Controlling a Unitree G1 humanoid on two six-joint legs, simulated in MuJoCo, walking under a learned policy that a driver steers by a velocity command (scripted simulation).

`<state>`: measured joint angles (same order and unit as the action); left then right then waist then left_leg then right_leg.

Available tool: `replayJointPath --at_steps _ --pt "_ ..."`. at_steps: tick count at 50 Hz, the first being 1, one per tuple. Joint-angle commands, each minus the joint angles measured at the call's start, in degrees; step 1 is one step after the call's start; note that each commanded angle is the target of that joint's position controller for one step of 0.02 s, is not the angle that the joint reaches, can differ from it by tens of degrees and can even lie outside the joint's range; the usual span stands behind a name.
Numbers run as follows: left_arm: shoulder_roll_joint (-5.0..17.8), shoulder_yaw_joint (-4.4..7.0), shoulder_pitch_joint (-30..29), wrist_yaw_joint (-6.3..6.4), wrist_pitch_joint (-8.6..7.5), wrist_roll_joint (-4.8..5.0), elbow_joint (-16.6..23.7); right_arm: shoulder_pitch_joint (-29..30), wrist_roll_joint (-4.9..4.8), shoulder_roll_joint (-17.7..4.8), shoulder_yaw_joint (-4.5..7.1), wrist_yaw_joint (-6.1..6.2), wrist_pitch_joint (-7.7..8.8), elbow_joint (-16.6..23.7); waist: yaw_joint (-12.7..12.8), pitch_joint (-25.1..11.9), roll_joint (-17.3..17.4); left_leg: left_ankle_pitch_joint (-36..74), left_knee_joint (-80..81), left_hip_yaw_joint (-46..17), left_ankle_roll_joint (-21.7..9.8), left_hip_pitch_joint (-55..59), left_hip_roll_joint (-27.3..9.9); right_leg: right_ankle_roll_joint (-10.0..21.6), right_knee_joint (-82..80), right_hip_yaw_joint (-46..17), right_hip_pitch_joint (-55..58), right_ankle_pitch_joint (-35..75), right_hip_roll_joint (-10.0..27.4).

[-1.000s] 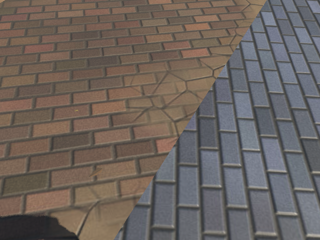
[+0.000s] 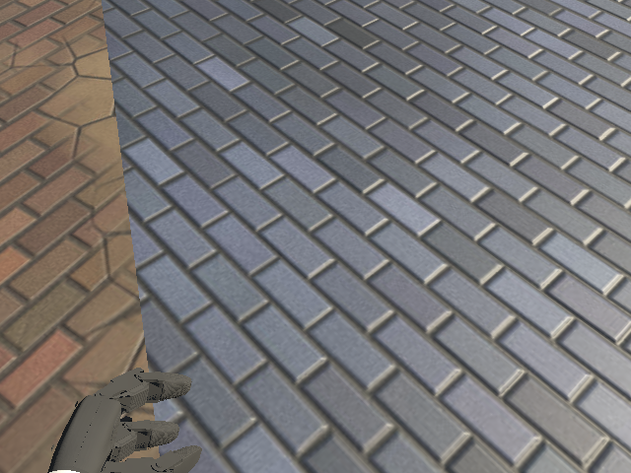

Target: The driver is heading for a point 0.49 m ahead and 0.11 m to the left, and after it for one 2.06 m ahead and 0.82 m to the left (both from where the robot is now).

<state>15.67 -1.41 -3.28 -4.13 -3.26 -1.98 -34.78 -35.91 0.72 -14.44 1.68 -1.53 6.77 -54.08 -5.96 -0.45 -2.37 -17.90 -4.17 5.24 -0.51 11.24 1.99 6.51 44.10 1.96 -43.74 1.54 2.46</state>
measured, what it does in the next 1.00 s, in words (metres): walks ahead, turning left: right foot, then left foot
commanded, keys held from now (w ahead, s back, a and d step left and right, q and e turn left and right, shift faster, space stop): w+shift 0.02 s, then shift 0.12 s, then q+shift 0.86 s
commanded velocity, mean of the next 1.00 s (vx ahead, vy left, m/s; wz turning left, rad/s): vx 0.26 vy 0.00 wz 0.59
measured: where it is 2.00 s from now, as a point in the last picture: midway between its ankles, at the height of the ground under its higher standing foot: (317, 427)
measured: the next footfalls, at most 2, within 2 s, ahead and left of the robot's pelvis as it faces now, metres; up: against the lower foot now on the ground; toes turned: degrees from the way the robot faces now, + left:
right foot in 0.10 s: +0.30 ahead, -0.09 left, +0.00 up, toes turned -4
left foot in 0.54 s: +0.52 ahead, +0.07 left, +0.00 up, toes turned +14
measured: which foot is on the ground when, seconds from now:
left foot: down 0.00-0.12, up 0.14-0.52, down 0.54-0.96, up 0.98-1.00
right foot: up 0.00-0.08, down 0.10-0.56, up 0.58-0.94, down 0.96-1.00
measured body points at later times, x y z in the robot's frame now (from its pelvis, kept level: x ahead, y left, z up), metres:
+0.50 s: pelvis +0.34 -0.03 +0.00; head +0.38 -0.02 +0.45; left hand +0.41 +0.27 -0.12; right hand +0.56 -0.25 -0.10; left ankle +0.49 +0.08 -0.70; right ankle +0.26 -0.08 -0.73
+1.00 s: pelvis +0.47 -0.07 +0.00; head +0.51 -0.05 +0.45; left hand +0.44 +0.26 -0.10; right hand +0.80 -0.19 -0.07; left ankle +0.48 +0.06 -0.72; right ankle +0.60 -0.14 -0.73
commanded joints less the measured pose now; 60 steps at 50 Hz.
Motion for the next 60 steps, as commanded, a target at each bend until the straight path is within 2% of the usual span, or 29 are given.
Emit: replayJointPath --at_steps 1,4,5,6,7,8,9,10,12,15,21,26,27,28,29,30,31,32,35,38,46,47,48,49,50,51,53,56,60 --pt "3.1 0.45 -4.0 0.33 -0.67 -0.07 3.5 4.7 -0.14 -10.9 1.71 0.47 0.88 2.5 5.9 6.7 7.6 51.5 1.8 -0.9 -7.1 -10.8 -13.3 2.2 -6.1 5.4 13.9 -1.0 -3.0" --pt "6.4 2.11 15.3 2.43 -1.08 -1.52 -2.8 4.8 0.09 -13.5 1.82 1.97 -1.31 0.8 14.8 -4.3 10.7 75.3 -28.3 0.1 -3.9 -7.1 -13.8 4.4 -13.0 5.0 34.0 -5.9 -8.5" --pt "9.3 3.33 25.8 3.39 -1.20 -1.82 -6.9 6.6 -0.32 -13.3 1.86 2.21 -1.50 1.7 18.6 -9.2 9.9 62.4 -43.8 -0.1 -2.5 -15.6 -11.3 5.2 -14.1 -0.1 48.3 -0.1 -3.0" --pt "14.4 4.40 30.3 4.16 -1.44 -2.21 -8.5 3.6 0.32 -6.4 0.80 2.06 -1.43 4.0 14.4 -17.0 -4.0 3.2 -64.8 -0.2 -2.2 -28.8 -3.2 6.0 -7.1 -16.3 62.9 24.9 14.2" --pt "14.6 5.36 29.9 4.01 -0.92 -0.44 -8.2 -4.2 -3.06 -5.0 0.47 2.37 -1.91 4.2 10.8 -30.6 -11.0 -15.4 -85.0 -9.9 -0.9 -42.4 3.6 16.4 -10.3 -39.4 74.9 43.8 24.0" --pt "9.8 4.49 22.9 2.89 -1.06 3.04 -6.1 4.1 -2.36 -8.0 0.60 1.84 -0.18 4.6 12.3 -27.2 -3.1 -12.8 -82.6 -18.0 -0.4 -45.4 0.2 15.0 -16.5 -33.9 68.5 35.7 19.0" --pt "7.1 4.13 18.4 2.84 -1.45 3.13 -6.4 10.3 -4.04 -7.8 0.88 1.89 -0.09 7.3 10.4 -15.1 -0.6 -9.4 -78.1 -14.5 0.6 -48.7 -2.9 13.5 -18.7 -23.7 59.6 31.8 17.2" --pt "6.0 3.91 15.1 2.80 -2.25 2.55 -6.8 13.6 -3.75 -7.2 0.83 2.28 -0.38 7.3 8.2 -9.1 4.7 -6.8 -75.0 -12.7 1.6 -47.7 -5.3 11.4 -21.9 -19.1 50.1 30.1 15.3" --pt "3.3 3.39 12.4 2.97 -3.37 1.50 -8.0 12.8 -3.53 -6.6 1.66 2.67 -2.35 6.9 4.4 -3.9 3.5 -2.6 -70.9 -11.5 2.1 -41.0 -7.8 8.1 -26.7 -10.8 37.4 31.3 12.9" --pt "4.2 3.83 9.3 3.93 -3.67 1.48 -8.9 14.4 -2.71 -4.5 2.00 2.60 -4.41 9.5 1.8 0.2 -0.2 1.1 -63.9 -8.5 2.9 -40.1 -7.5 5.8 -30.4 -1.8 28.3 33.3 10.5" --pt "7.4 4.67 9.1 8.14 -0.76 2.63 -8.3 24.0 -1.54 -3.6 1.77 0.27 -4.89 15.4 5.0 -2.1 -1.6 24.0 -36.5 -0.7 1.9 -37.6 -3.4 0.0 -25.6 9.4 34.2 27.5 6.2" --pt "9.9 6.20 6.4 9.12 2.56 3.67 -5.1 15.8 -1.19 -10.0 4.67 -1.80 -5.81 16.9 0.2 -5.9 -2.5 13.1 -30.4 1.3 -4.8 -29.8 0.6 -2.7 -4.5 9.1 38.5 39.1 9.8" --pt "9.0 6.01 4.7 8.68 3.07 3.70 -4.3 9.1 -1.18 -11.9 5.78 -1.19 -5.31 15.6 -3.9 -7.6 1.3 18.8 -22.6 -1.2 -7.5 -20.8 1.2 -3.6 8.0 9.1 33.6 28.9 7.0" --pt "3.6 4.65 8.9 7.46 3.02 0.96 -3.6 12.0 -1.40 -16.1 6.55 0.06 -4.81 16.4 1.6 -5.5 15.2 46.9 -24.1 -15.0 -11.5 -13.3 -6.9 -6.5 21.4 8.5 20.3 -22.1 -1.7" --pt "4.0 4.39 14.3 6.35 2.52 0.35 -1.6 16.0 1.98 -19.5 6.73 0.20 -4.08 20.6 5.9 -14.6 21.8 41.4 -19.1 -47.9 -27.2 -0.7 -19.6 -10.2 41.2 -2.1 2.3 -41.2 -13.5" --pt "8.6 5.00 13.8 5.05 1.42 1.31 -2.3 20.7 1.66 -16.7 6.32 0.17 -4.05 23.7 4.1 -20.1 12.7 27.0 -14.2 -51.2 -26.1 -1.1 -21.3 -8.5 42.3 -13.2 2.1 -36.2 -9.3" --pt "9.9 5.46 8.6 4.60 1.20 2.06 -1.1 23.9 0.28 -13.7 5.50 0.61 -4.21 24.9 4.5 -13.3 6.8 20.8 -13.2 -45.8 -22.8 -7.5 -18.8 -7.6 39.9 -13.0 1.3 -31.9 -8.1" --pt "8.5 5.37 6.7 4.90 1.49 1.18 -1.3 25.4 -1.33 -11.7 4.94 1.19 -4.79 25.1 6.1 -8.5 -0.7 17.4 -12.9 -40.5 -19.1 -14.4 -15.8 -7.8 35.7 -12.2 1.6 -29.0 -6.2" --pt "6.0 5.24 5.5 4.84 2.76 1.27 -1.3 26.9 -1.54 -11.1 4.98 2.51 -6.60 26.4 7.9 -5.8 1.0 17.5 -13.2 -31.2 -14.0 -25.4 -7.8 -8.6 19.7 -10.3 10.1 -25.4 -5.8" --pt "3.0 4.66 4.9 5.24 3.00 2.14 -2.2 25.2 -1.21 -12.6 5.85 3.72 -7.96 26.5 6.8 -7.8 4.3 21.0 -15.0 -30.4 -12.3 -25.5 -5.7 -10.3 8.6 -9.3 13.7 -22.6 -7.8" --pt "5.5 6.32 5.2 5.08 1.86 2.80 -3.5 26.9 -1.61 -11.9 6.43 4.05 -10.43 28.3 4.5 -7.4 14.9 5.4 -17.2 -38.2 -7.6 -25.3 -3.9 -9.1 -11.4 -11.2 22.9 -17.0 -7.7" --pt "5.8 5.39 10.3 5.58 3.15 0.71 -4.6 26.0 1.91 -14.5 6.94 1.30 -10.76 26.6 4.5 -5.8 13.5 5.5 -18.7 -37.2 -5.5 -28.8 -2.1 -7.0 -14.8 -7.2 27.7 -20.3 -8.0" --pt "6.5 5.94 12.4 6.02 3.41 0.08 -4.8 26.4 1.30 -13.1 6.68 0.48 -10.47 26.7 6.0 -4.7 11.7 -0.2 -20.3 -36.8 -3.2 -33.4 0.3 -5.6 -21.2 -9.0 32.6 -19.0 -5.8" --pt "11.1 6.68 12.8 6.51 3.51 -0.44 -3.9 24.6 0.48 -9.6 5.66 0.28 -10.15 27.1 5.0 -4.9 1.9 -12.9 -29.7 -30.7 -0.3 -38.8 5.2 -2.5 -29.0 -20.8 36.7 -26.3 6.6" --pt "15.9 7.45 8.3 6.38 3.84 -1.17 -1.9 24.7 0.46 -9.3 5.72 0.25 -10.05 28.0 4.2 -2.3 -13.1 -16.1 -46.8 -14.8 1.9 -47.5 13.3 3.8 -34.7 -36.4 34.5 -27.9 17.8" --pt "11.7 6.86 6.8 6.07 3.86 -1.32 -0.9 25.8 2.30 -13.8 6.44 0.06 -9.78 27.0 4.3 -2.2 -7.4 -12.7 -57.0 -14.1 2.6 -47.2 6.2 6.4 -32.1 -33.5 32.0 -14.9 18.8" --pt "6.9 5.38 5.4 6.13 3.94 0.07 -0.3 23.9 1.78 -13.0 6.25 -0.68 -9.95 24.6 3.0 -3.7 -2.3 -6.4 -65.9 -12.1 2.2 -43.8 4.0 4.8 -26.7 -19.7 31.2 0.4 12.7" --pt "7.5 5.43 9.1 6.41 3.82 0.14 -0.1 23.8 0.38 -11.6 5.21 -1.97 -11.20 23.2 4.8 -3.4 -4.6 -4.0 -65.3 -8.0 3.1 -45.4 2.1 3.7 -24.5 -10.4 36.9 7.2 9.1" --pt "10.3 6.65 17.2 6.02 3.66 -0.09 -1.9 29.1 -0.12 -9.7 3.97 -2.15 -12.08 24.5 8.9 -3.6 -7.1 -9.2 -55.0 -6.4 4.0 -43.4 0.5 4.8 -22.8 -9.1 42.7 12.2 12.5"
Keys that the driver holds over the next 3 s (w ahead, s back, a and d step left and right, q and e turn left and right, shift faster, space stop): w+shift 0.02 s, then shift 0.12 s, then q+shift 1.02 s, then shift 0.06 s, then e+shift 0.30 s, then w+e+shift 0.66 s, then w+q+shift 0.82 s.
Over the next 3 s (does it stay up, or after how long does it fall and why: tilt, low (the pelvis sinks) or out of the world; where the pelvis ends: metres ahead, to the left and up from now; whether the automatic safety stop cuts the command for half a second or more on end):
stays up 1.46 0.14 -0.02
